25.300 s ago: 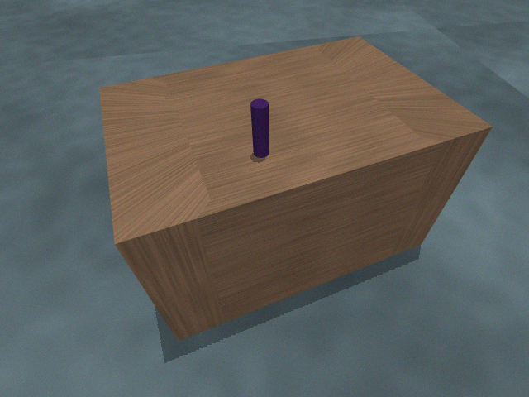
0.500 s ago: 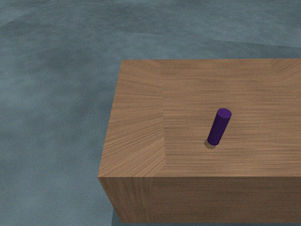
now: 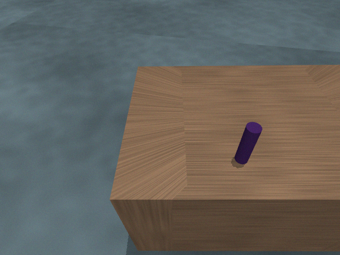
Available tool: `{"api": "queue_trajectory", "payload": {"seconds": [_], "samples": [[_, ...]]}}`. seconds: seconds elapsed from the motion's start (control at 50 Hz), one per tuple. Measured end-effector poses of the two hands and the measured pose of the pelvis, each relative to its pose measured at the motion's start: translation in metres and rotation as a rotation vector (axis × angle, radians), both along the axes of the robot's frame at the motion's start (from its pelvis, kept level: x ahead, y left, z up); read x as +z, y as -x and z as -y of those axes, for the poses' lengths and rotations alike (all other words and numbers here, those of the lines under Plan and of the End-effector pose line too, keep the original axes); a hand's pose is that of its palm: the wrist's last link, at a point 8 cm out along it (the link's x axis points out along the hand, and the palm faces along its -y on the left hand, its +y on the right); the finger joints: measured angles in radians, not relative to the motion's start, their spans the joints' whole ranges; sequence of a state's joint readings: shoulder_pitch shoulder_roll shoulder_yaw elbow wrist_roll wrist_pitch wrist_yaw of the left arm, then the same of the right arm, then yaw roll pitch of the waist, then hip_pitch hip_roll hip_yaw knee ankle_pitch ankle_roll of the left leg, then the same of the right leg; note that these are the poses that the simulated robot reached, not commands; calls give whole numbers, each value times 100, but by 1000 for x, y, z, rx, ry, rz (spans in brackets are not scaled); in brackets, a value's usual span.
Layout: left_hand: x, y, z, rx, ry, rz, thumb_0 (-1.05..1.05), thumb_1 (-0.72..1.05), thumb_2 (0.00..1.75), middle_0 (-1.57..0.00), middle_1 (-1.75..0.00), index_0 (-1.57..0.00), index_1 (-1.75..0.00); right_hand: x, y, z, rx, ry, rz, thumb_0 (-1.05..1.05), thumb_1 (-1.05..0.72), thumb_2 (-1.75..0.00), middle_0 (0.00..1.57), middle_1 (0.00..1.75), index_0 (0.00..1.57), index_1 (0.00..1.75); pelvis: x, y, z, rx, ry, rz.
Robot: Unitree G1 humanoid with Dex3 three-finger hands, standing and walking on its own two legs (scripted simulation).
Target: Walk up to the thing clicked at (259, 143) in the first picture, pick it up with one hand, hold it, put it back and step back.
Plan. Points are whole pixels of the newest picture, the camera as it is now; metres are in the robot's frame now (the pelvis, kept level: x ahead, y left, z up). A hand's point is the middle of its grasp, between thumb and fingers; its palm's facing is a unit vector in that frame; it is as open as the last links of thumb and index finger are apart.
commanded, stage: home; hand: right
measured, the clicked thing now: (247, 144) +0.46 -0.21 -0.05
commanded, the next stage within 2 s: stand in 0.24 s
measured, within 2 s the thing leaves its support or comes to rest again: neither
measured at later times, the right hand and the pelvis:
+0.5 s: hand out of the picture +0.06 -0.26 -0.16, palm faces -0.04 +0.94 -0.35, open 15.9 cm; pelvis -0.01 +0.00 +0.00, yaw +0 degrees
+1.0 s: hand out of the picture +0.06 -0.25 -0.16, palm faces -0.05 +0.94 -0.34, open 7.5 cm; pelvis +0.00 +0.00 +0.00, yaw +0 degrees
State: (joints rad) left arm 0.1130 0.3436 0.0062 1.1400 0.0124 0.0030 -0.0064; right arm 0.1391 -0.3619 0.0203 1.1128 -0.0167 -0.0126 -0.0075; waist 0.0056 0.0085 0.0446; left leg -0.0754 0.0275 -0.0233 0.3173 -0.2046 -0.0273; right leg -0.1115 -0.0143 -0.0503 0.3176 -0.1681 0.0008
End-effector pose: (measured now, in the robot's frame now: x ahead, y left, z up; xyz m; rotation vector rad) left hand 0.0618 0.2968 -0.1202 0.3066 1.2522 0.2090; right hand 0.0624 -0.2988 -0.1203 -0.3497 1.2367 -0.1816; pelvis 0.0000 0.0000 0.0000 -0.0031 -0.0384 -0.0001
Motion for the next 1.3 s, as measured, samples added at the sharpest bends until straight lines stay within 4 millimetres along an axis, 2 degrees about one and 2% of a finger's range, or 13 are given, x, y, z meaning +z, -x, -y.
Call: {"api": "queue_trajectory", "payload": {"seconds": [0.36,0.44,0.54,0.68,0.78,0.86,1.02,1.3], "samples": [[1,2,2,-6,-3,16,1,90,90,-21,-30,-20,-30,0,3,2,-7,-6,13,-1,48,-9,7,6,7,6,0,4,2,-1,-1,4],[1,4,2,-6,-2,13,1,90,90,-21,-30,-20,-30,0,6,3,-10,-5,6,-1,43,-13,10,10,10,10,0,5,2,-1,0,4],[0,6,3,-6,0,5,1,90,90,-21,-30,-20,-30,0,10,3,-13,-5,-6,-1,23,-33,16,20,16,20,0,5,3,-2,-1,3],[0,6,2,-3,1,1,1,90,90,-21,-30,-20,-30,-1,12,2,-15,-7,-16,0,-23,-69,19,27,19,27,0,5,2,-1,-1,1],[0,5,2,-4,1,0,1,90,90,-21,-30,-20,-30,-2,11,1,-13,-10,-16,0,-57,-82,20,29,20,29,0,4,2,-1,-1,-1],[1,4,2,-4,-1,1,1,90,90,-21,-30,-20,-30,-2,8,0,-11,-13,-14,0,-74,-86,21,30,21,29,0,3,1,0,-2,-3],[1,1,1,-5,-4,2,1,90,90,-20,-30,-20,-30,-3,1,-1,-7,-15,-7,0,-88,-89,21,30,21,30,0,1,1,0,-2,-6],[2,-6,1,-6,-3,14,1,90,90,-21,-30,-20,-30,-1,-8,-1,-5,-12,6,0,-91,-90,21,30,21,30,0,-3,0,2,0,-7]]}}
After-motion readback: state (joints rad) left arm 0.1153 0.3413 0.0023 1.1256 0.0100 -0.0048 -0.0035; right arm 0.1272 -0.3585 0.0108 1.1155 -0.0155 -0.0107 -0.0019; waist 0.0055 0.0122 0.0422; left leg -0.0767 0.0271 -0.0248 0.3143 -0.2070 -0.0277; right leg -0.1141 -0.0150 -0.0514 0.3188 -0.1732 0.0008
